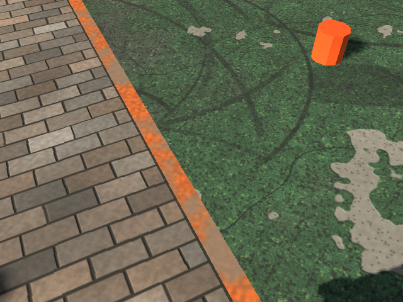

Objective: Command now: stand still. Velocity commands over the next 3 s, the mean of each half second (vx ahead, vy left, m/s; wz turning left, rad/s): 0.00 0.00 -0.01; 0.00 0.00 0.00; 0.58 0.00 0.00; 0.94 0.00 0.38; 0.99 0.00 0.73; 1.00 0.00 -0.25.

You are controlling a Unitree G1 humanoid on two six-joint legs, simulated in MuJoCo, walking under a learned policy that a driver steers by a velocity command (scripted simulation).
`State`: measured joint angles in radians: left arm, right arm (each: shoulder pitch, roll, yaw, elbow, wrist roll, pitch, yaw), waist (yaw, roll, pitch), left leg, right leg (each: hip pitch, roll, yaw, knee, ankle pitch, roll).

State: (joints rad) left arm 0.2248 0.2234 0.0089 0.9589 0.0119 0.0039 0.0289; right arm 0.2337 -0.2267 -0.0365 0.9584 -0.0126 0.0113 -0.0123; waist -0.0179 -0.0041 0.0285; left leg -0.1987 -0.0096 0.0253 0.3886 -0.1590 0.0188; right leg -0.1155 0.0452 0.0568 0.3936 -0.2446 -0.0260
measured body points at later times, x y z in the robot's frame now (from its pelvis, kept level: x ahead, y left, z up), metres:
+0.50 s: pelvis +0.01 +0.00 +0.00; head +0.01 +0.00 +0.45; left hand +0.01 +0.23 -0.16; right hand +0.02 -0.23 -0.16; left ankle +0.03 +0.11 -0.74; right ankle -0.02 -0.11 -0.74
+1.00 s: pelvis +0.02 +0.01 +0.00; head +0.02 +0.01 +0.45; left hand -0.01 +0.22 -0.16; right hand +0.01 -0.22 -0.16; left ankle +0.03 +0.11 -0.74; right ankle -0.02 -0.11 -0.74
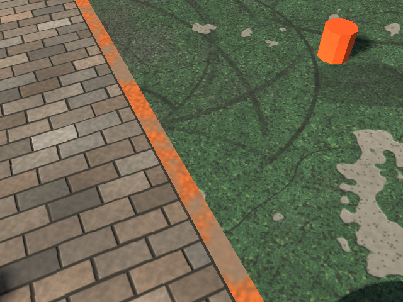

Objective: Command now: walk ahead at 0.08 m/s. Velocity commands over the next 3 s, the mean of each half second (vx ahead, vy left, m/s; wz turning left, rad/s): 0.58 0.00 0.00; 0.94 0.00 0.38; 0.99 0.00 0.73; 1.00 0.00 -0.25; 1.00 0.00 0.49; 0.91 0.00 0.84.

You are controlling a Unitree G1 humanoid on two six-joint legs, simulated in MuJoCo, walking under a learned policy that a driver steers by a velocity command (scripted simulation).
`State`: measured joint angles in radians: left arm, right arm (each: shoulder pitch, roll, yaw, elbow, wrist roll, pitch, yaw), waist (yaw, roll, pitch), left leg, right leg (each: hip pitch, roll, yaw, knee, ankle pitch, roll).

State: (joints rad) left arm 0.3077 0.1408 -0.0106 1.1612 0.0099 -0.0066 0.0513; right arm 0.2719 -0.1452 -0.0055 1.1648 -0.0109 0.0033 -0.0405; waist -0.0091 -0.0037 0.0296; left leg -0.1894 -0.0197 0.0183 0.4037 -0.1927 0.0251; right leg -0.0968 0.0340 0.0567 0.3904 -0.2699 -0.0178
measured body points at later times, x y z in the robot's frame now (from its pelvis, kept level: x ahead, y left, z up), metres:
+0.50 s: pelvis +0.16 +0.03 +0.00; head +0.17 +0.04 +0.45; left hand +0.28 +0.28 -0.14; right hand +0.12 -0.22 -0.14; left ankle +0.05 +0.11 -0.74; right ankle +0.16 -0.10 -0.66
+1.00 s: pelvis +0.58 +0.01 -0.01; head +0.59 +0.02 +0.44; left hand +0.49 +0.26 -0.15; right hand +0.77 -0.22 -0.12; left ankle +0.64 +0.15 -0.65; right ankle +0.53 -0.08 -0.74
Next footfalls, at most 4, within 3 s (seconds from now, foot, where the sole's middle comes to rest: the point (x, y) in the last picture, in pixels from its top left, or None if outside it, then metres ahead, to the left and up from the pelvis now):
0.74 right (232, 288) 0.57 -0.08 -0.78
1.22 left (170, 195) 0.95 0.15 -0.78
1.66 right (151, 115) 1.42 0.26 -0.78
2.08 left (86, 83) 1.67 0.62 -0.78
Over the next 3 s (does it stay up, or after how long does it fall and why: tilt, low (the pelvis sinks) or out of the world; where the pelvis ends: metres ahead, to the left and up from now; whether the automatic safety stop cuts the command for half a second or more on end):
stays up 2.16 0.98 -0.05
